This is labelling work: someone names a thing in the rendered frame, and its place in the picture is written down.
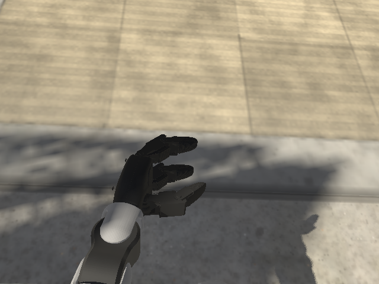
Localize robot left forearm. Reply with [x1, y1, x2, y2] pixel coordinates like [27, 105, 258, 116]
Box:
[71, 202, 144, 284]

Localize left robot hand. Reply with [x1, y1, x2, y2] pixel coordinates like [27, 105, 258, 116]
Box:
[112, 134, 206, 218]

